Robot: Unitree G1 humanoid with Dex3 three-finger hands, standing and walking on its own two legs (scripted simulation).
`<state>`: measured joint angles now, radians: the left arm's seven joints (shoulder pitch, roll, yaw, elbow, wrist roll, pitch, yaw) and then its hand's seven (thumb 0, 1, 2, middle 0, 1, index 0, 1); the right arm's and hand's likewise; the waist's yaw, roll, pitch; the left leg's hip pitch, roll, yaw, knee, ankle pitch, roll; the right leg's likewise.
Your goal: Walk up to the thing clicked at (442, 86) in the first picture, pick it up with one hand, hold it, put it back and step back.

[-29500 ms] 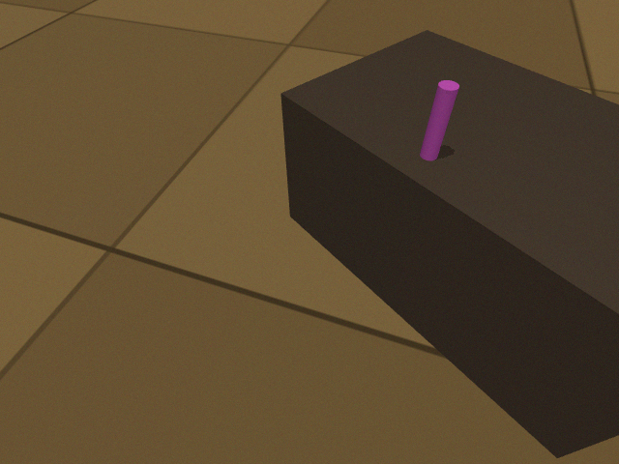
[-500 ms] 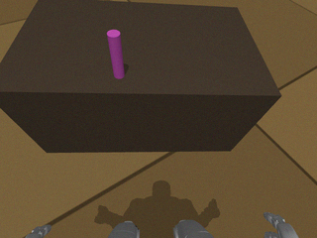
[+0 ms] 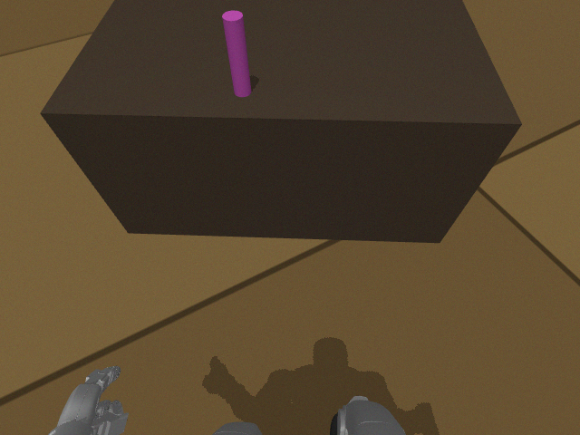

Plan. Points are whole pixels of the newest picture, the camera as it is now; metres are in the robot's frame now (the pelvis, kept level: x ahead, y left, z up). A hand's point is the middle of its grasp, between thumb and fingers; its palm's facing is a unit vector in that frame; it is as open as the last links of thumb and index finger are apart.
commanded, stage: step back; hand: left
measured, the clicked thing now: (238, 57) +0.94 +0.16 -0.05
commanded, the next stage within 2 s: stand in 1.48 s
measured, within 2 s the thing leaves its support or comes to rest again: neither
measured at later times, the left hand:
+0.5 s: hand out of the picture -0.11 +0.24 -0.13, palm faces -0.02 -0.91 -0.42, open 7.4 cm
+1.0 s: hand out of the picture -0.12 +0.24 -0.13, palm faces +0.04 -0.93 -0.37, open 7.4 cm
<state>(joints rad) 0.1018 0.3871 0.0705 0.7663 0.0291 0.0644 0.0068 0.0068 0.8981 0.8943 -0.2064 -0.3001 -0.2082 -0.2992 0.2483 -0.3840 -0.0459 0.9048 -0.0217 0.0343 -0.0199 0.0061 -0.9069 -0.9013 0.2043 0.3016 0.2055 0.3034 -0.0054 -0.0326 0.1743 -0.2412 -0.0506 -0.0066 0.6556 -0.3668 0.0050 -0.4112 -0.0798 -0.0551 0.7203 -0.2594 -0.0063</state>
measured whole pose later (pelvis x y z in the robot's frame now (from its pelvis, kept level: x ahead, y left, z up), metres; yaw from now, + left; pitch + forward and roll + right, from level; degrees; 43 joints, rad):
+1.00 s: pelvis -0.18 -0.03 +0.02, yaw +1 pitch -3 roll -1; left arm 0.21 0.35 0.06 0.99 0.04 -0.03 -0.02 0.01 0.90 0.89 -0.21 -0.30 -0.21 -0.30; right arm 0.21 -0.38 -0.05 1.01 -0.03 0.01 0.01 0.01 -0.91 -0.90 0.21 0.30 0.21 0.30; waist 0.03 0.03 0.06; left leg -0.35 0.00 -0.07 0.83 -0.45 0.00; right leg -0.23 0.01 -0.04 0.56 -0.29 -0.03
